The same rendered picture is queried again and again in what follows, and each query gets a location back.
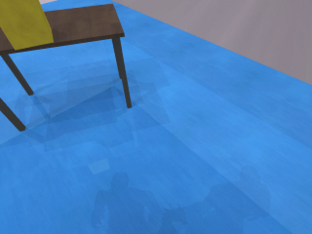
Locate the table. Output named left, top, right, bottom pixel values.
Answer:
left=0, top=3, right=132, bottom=132

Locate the carton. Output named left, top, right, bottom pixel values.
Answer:
left=0, top=0, right=54, bottom=51

